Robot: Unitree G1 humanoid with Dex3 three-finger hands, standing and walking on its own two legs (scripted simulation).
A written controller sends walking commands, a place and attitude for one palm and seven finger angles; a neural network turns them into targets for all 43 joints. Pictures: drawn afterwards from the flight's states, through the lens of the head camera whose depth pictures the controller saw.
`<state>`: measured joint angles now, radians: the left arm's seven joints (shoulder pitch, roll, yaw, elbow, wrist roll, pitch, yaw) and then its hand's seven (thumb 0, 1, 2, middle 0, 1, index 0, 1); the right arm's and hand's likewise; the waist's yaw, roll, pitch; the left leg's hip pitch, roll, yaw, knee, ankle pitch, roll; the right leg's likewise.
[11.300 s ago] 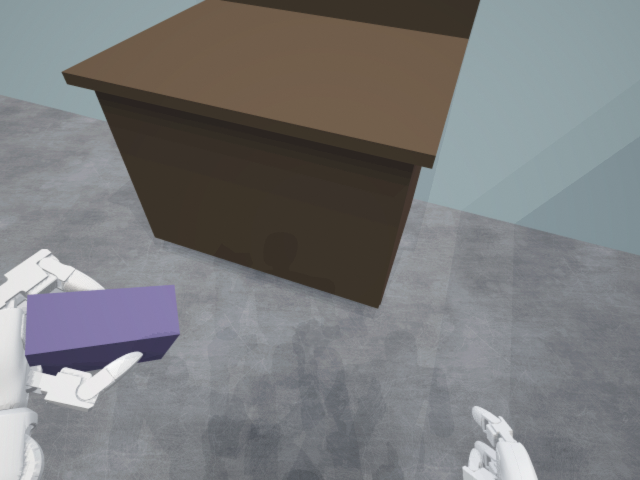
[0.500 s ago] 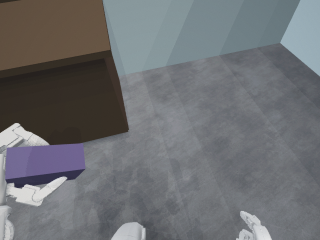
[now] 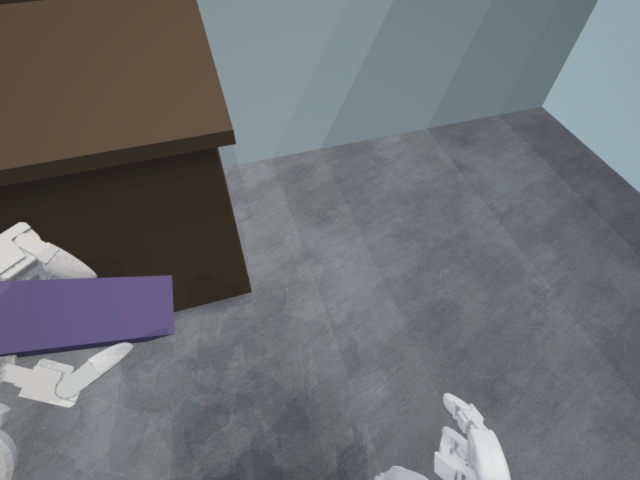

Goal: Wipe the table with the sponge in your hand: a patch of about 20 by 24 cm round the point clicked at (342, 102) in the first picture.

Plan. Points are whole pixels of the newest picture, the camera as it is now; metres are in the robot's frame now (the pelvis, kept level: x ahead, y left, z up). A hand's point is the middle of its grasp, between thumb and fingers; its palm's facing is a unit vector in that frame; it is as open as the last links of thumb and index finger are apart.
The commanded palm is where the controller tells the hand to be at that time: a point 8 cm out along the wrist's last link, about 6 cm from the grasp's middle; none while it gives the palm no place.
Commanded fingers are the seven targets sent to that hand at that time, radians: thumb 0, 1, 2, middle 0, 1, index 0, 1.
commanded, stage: take the last steps up to it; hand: left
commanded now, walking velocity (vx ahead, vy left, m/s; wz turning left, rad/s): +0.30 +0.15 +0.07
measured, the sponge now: (112, 315) +0.23 +0.20 +0.17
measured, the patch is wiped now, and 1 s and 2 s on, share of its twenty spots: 0.00 0.00 0.00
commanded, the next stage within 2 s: come to a stop and stand still in 1.32 s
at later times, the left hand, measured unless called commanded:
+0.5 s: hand (51, 227) +0.31 +0.28 +0.18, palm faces +0.37 -0.79 -0.49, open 9.4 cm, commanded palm +0.25 +0.34 +0.18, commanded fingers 0.00 0.10 1.30 -1.20 -1.60 -1.20 -1.60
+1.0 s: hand (43, 167) +0.40 +0.35 +0.17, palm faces +0.44 -0.75 -0.49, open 9.4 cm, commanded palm +0.34 +0.38 +0.18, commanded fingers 0.00 0.10 1.30 -1.20 -1.60 -1.20 -1.60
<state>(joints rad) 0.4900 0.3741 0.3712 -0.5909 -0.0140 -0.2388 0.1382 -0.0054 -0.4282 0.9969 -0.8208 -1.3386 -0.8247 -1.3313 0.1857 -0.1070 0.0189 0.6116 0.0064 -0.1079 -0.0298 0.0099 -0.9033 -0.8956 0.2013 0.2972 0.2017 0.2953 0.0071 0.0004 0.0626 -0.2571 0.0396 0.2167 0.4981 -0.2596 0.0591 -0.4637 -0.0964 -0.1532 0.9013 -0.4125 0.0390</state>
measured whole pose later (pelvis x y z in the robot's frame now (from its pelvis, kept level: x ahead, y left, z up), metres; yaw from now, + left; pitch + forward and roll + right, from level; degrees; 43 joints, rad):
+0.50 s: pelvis +0.10 +0.05 +0.00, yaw +1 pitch +0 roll +2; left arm 0.54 0.41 0.39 -0.63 -0.01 -0.27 0.15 -0.01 -0.43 1.00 -0.82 -1.34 -0.83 -1.33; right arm 0.20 -0.27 -0.08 0.57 0.00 -0.05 -0.05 0.01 -0.91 -0.90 0.20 0.30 0.20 0.29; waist 0.00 -0.05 0.10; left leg -0.36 0.08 0.16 0.55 -0.21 -0.01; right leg -0.18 -0.16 -0.16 0.58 -0.37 0.05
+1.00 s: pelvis +0.19 +0.09 +0.00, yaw +1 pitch +0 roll +2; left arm 0.45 0.35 0.38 -0.40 -0.02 -0.24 0.13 -0.01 -0.43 1.00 -0.82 -1.34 -0.83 -1.33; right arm 0.19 -0.20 -0.01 0.69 0.00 -0.05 -0.03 0.01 -0.90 -0.90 0.20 0.30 0.20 0.30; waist 0.02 0.04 0.04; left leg -0.47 0.02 0.07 1.12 -0.39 -0.03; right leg -0.27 -0.08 -0.17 0.59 -0.33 -0.05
